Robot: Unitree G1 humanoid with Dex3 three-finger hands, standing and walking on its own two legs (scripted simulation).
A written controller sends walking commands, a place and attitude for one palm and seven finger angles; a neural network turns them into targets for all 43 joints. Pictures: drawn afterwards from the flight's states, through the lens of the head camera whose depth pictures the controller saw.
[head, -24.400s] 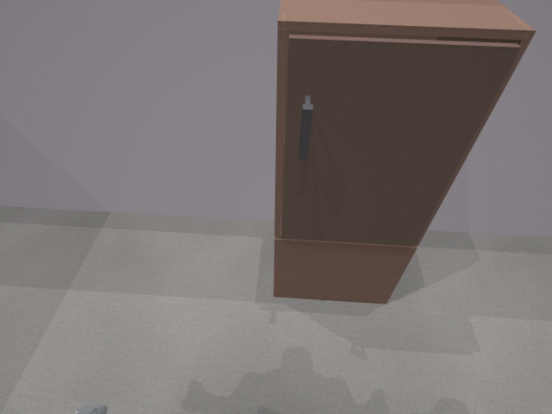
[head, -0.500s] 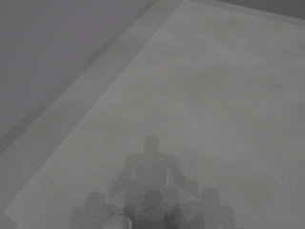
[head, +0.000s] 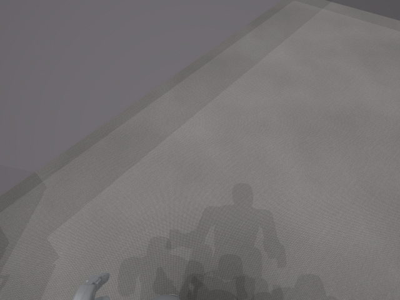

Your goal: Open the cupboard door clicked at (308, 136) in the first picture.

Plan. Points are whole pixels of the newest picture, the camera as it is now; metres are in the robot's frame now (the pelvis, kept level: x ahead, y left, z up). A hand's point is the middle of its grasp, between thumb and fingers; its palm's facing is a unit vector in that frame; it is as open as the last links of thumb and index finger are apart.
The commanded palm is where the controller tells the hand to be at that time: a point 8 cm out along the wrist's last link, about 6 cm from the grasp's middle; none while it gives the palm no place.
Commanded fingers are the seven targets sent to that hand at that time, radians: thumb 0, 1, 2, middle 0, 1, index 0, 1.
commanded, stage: turn to face it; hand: left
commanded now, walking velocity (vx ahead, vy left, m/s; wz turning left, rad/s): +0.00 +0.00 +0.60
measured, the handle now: out of the picture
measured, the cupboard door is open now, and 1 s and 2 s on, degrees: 35 35 35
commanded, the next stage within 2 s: none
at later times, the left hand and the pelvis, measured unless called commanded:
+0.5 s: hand out of the picture -0.03 +0.21 -0.17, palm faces +0.37 -0.89 -0.27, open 7.3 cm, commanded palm none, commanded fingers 0.00 0.90 0.90 -0.20 -0.30 -0.20 -0.30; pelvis +0.01 -0.01 +0.00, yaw +21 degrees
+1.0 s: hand out of the picture +0.00 +0.15 -0.14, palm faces +0.59 -0.77 -0.26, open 7.4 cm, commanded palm none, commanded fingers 0.00 0.90 0.90 -0.20 -0.30 -0.20 -0.30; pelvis +0.05 -0.05 +0.02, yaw +38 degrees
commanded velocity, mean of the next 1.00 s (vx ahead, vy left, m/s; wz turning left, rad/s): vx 0.00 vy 0.00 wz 0.60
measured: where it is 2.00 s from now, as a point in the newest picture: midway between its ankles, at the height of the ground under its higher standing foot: outside the picture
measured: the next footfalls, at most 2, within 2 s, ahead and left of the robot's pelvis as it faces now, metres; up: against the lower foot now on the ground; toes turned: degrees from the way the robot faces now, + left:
left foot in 0.42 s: +0.02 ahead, +0.11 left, +0.00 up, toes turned +24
right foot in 0.78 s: +0.12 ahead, -0.13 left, +0.00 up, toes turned +26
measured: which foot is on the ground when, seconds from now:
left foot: up 0.00-0.40, down 0.42-0.78, up 0.80-1.00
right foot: down 0.00-0.42, up 0.44-0.76, down 0.78-1.00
